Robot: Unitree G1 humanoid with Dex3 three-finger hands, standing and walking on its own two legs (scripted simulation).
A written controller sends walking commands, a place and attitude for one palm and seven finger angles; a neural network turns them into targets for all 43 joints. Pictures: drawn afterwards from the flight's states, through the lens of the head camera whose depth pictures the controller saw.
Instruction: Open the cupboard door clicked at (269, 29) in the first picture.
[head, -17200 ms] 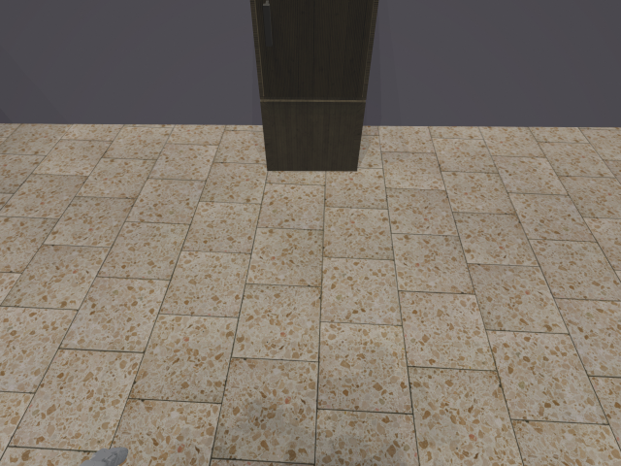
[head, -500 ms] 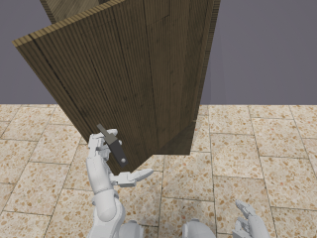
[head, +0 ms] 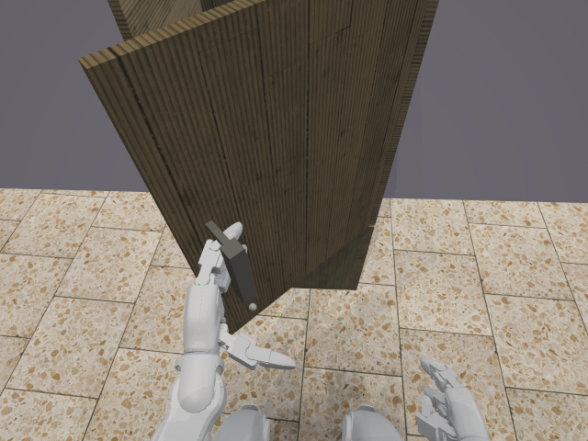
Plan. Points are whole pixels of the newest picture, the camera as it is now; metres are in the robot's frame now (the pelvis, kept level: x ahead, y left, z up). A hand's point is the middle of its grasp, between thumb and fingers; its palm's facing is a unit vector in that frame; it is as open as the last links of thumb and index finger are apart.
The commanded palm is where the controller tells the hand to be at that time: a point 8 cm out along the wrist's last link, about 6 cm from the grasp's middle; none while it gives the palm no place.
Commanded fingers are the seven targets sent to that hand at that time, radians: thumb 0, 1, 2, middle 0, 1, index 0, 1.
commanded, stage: slide the hand sideways off the handle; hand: left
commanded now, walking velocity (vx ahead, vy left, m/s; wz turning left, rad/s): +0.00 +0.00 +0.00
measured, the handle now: (231, 263) +0.34 +0.11 +0.04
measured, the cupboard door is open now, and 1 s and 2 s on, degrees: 43 44 44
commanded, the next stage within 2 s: draw the hand back to the body in 1.08 s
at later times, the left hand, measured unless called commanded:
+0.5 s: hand (231, 328) +0.25 +0.10 +0.04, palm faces -0.04 -1.00 +0.00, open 16.3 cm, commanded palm +0.22 +0.15 +0.04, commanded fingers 0.00 -0.50 0.30 -0.15 -0.30 -0.15 -0.30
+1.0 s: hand (189, 368) +0.20 +0.14 +0.04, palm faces -0.01 -1.00 -0.03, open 16.3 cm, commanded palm +0.17 +0.20 +0.04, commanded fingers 0.00 -0.50 0.30 -0.15 -0.30 -0.15 -0.30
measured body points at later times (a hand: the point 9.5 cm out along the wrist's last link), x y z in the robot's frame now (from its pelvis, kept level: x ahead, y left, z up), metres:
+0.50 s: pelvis +0.02 +0.02 -0.01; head +0.09 +0.02 +0.44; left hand +0.25 +0.15 +0.05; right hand +0.20 -0.20 -0.09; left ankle +0.02 +0.13 -0.65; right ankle +0.04 -0.09 -0.65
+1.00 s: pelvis +0.02 +0.01 -0.02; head +0.10 +0.00 +0.42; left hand +0.20 +0.19 +0.05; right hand +0.22 -0.22 -0.10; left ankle +0.02 +0.13 -0.65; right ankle +0.04 -0.09 -0.65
